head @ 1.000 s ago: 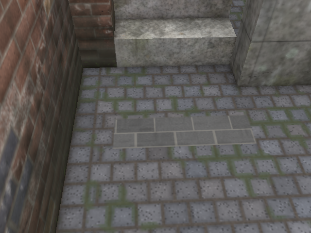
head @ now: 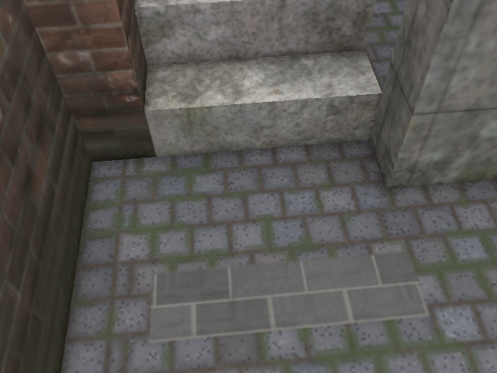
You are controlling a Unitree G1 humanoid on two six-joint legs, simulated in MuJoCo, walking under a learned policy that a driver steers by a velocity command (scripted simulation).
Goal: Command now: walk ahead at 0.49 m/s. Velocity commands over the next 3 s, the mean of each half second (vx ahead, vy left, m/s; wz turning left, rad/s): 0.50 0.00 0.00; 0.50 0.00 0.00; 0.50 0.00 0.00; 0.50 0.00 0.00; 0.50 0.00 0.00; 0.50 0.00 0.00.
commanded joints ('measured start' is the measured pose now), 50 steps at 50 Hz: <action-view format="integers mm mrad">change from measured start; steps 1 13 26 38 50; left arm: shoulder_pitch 172 244 280 29 -79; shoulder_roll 102 133 176 92 217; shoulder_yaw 17 11 0 -26 -4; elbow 23 141 153 45 9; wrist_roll -8 -3 30 -5 20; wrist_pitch -20 -34 22 8 -31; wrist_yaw -10 29 48 39 -20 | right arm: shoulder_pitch -29 -361 -69 -188 -132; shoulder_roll -102 -70 -252 -201 -264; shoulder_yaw -23 -18 -55 -27 -34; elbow -97 -211 -153 -132 -94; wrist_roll -1 -37 -51 -47 -21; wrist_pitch -33 11 4 -9 39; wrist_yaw -21 17 56 20 24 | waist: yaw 54 30 -164 3 32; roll -81 -65 -72 17 49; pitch -152 52 -314 -12 -33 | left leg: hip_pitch -489 -597 244 7 185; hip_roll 35 45 41 116 152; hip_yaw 1 66 -24 -71 -14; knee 227 -342 -557 -999 -799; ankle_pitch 130 578 556 559 692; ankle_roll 51 15 186 248 151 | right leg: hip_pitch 477 398 390 -86 128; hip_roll -298 -206 -167 -169 -63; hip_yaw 470 167 56 106 44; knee -412 -593 257 222 -200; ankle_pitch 16 152 582 35 138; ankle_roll -137 -163 -35 83 -11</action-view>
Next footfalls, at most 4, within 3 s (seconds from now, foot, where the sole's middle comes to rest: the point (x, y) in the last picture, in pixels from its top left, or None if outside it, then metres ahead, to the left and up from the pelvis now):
0.50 left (227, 342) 0.52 0.09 -0.75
1.02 right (310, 252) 0.78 -0.15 -0.75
1.52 left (244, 204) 0.96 0.04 -0.75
1.88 right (314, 187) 1.03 -0.18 -0.75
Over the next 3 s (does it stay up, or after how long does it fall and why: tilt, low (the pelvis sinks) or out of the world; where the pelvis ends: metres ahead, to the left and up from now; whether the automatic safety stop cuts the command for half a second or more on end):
stays up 0.98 -0.07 0.04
